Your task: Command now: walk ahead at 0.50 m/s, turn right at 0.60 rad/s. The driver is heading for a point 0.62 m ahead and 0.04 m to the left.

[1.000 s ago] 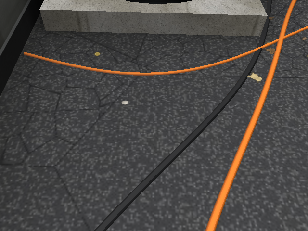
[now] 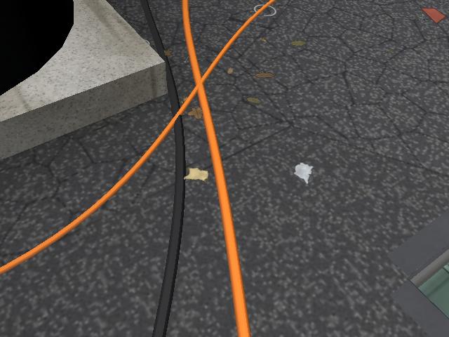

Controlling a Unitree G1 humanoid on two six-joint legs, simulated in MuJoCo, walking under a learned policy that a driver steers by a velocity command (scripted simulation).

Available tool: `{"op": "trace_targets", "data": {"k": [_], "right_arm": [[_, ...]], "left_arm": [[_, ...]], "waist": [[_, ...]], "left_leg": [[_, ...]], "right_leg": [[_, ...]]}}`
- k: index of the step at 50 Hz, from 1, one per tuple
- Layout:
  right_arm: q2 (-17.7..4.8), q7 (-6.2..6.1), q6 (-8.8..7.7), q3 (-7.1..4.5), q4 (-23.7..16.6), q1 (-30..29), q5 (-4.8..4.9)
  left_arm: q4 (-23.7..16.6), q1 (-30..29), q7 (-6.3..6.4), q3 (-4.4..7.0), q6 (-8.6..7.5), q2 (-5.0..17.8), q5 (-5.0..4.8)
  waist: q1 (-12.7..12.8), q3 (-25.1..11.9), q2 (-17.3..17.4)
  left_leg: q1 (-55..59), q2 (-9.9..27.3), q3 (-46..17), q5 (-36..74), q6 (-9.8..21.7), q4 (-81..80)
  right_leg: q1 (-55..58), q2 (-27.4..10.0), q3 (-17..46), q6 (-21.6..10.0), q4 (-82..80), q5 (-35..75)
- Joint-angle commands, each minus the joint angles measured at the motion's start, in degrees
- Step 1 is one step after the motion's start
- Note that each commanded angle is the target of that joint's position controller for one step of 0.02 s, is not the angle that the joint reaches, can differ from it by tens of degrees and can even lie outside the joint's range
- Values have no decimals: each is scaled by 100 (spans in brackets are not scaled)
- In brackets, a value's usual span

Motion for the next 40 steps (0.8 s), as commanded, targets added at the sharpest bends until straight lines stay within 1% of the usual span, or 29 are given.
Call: {"op": "trace_targets", "data": {"k": [1,4,6,8,10,11,12,13,14,15,16,17,18,19,20,21,22,24,26,28,30,32,35,36,38,39,40], "right_arm": [[-599,13,-127,-142,-173,147,28],[-601,17,-108,-144,-51,274,14],[-642,9,-105,-148,41,436,18],[-721,-3,-87,-156,180,657,12],[-761,-13,-26,-144,359,909,14],[-813,-18,14,-138,452,978,16],[-898,-23,51,-140,529,991,18],[-959,-24,88,-134,598,992,28],[-920,-20,118,-100,620,934,84],[-682,11,93,-14,405,845,132],[-10,108,93,123,138,1322,248],[-774,1,153,-108,217,741,142],[-675,16,120,-118,117,442,182],[-540,31,107,-90,200,497,174],[-481,44,174,-107,319,571,92],[-387,83,269,-98,432,802,1],[-302,126,341,-107,481,860,-24],[-195,203,420,-129,416,660,-27],[-166,245,447,-141,287,237,-33],[-160,267,448,-141,165,-144,-32],[-104,295,424,-104,31,-531,-35],[-39,333,408,-49,-112,-939,-54],[-51,386,395,-6,-338,-1426,-90],[-76,393,391,-8,-386,-1483,-97],[-157,366,398,-42,-393,-1328,-105],[-193,329,387,-65,-319,-1046,-141],[-265,286,340,-112,-157,-486,-174]], "left_arm": [[-428,-179,-91,-7,1,122,14],[-620,-762,-152,-86,-33,-9,-15],[-755,-1195,-201,-155,-63,-118,-5],[-852,-1483,-213,-194,-74,-149,18],[-868,-1580,-171,-209,-88,-133,63],[-849,-1538,-130,-202,-104,-103,85],[-780,-1354,-83,-181,-130,-45,107],[-603,-847,-37,-137,-182,46,130],[-256,95,25,-70,-264,161,187],[-14,1090,124,63,-310,604,314],[-37,1143,208,180,-294,1136,247],[-76,1108,275,197,-267,1022,25],[29,670,292,96,-298,714,-26],[76,398,266,1,-352,352,-31],[82,182,268,-53,-406,147,-47],[106,54,282,-101,-440,-5,-73],[138,82,283,-117,-498,-56,-74],[262,195,289,-77,-609,52,-117],[351,319,306,-50,-654,91,-115],[440,468,318,-57,-657,44,-101],[512,538,328,-70,-655,19,-100],[589,666,349,-64,-651,77,-102],[757,993,395,-44,-602,187,-84],[798,1042,411,-36,-574,226,-75],[816,984,449,-11,-520,369,-56],[840,963,472,3,-480,435,-50],[853,936,480,21,-428,500,-44]], "waist": [[32,-8,839],[-65,109,813],[-190,187,801],[-261,277,801],[-286,306,794],[-223,279,822],[-88,146,888],[172,-160,908],[618,-685,752],[1002,-1459,263],[658,-2264,-1065],[881,-1993,-31],[594,-1122,-45],[358,-614,46],[197,-360,-23],[30,-256,-171],[-21,-245,-182],[-112,-94,-100],[-74,84,-90],[-15,210,-67],[35,312,-31],[137,380,-34],[280,458,14],[272,446,13],[130,249,-94],[1,112,-165],[-220,-179,-174]], "left_leg": [[409,1572,-863,1594,593,-1094],[476,1402,-289,1901,514,-1101],[479,1384,-50,2002,468,-1101],[651,1482,39,2197,463,-1095],[955,1609,51,2698,482,-945],[1100,1651,52,3389,499,-735],[1228,1668,56,4368,501,-340],[1284,1620,57,5040,479,346],[881,1427,177,4811,382,1426],[-359,1175,166,2783,285,3031],[-2465,112,32,-2152,40,5085],[-2735,147,-991,-1817,126,5494],[-2807,387,-1117,-1280,184,5250],[-2637,565,-1020,-976,171,4830],[-2424,643,-990,-796,124,4592],[-2129,676,-960,-647,54,4495],[-1984,647,-939,-539,19,4486],[-2226,664,-901,-215,-32,4406],[-2655,732,-877,226,-86,4244],[-2983,748,-842,615,-124,3905],[-3009,706,-715,983,-127,3264],[-2883,633,-481,1241,-74,2625],[-2824,514,-152,1099,141,2001],[-2761,441,-66,923,237,1862],[-2320,125,163,391,470,1713],[-1964,-98,249,63,584,1672],[-1393,-315,236,-72,707,1498]], "right_leg": [[-794,-288,88,94,-130,538],[-769,-287,-172,125,-1078,1154],[-502,-263,-392,67,-1825,1409],[-283,-190,-576,-40,-2367,1260],[-48,-58,-667,-194,-2759,884],[176,62,-737,-292,-2924,594],[541,220,-833,-397,-3059,290],[1174,364,-871,-521,-3291,191],[2455,409,-855,-661,-3749,587],[4129,-754,341,-919,-3807,158],[5649,-2671,3135,-1603,-4213,489],[5017,-2474,2964,-1438,-4397,985],[4243,-2148,1877,-1215,-4539,1453],[3562,-1862,1282,-951,-4795,1744],[3126,-1623,845,-729,-4985,1730],[2737,-1451,499,-601,-5179,1691],[2556,-1407,325,-576,-5315,1727],[2490,-1352,-13,-569,-5536,1842],[2531,-1320,-326,-556,-5688,1816],[2635,-1282,-591,-560,-5734,1880],[2692,-1211,-888,-533,-5714,2051],[2815,-1228,-1125,-502,-5669,2311],[3340,-1395,-1356,-452,-5470,2924],[3539,-1438,-1438,-416,-5309,3325],[3836,-1475,-1634,-336,-4677,4995],[3883,-1470,-1678,-318,-4103,5984],[3830,-1437,-1670,-307,-3218,6413]]}}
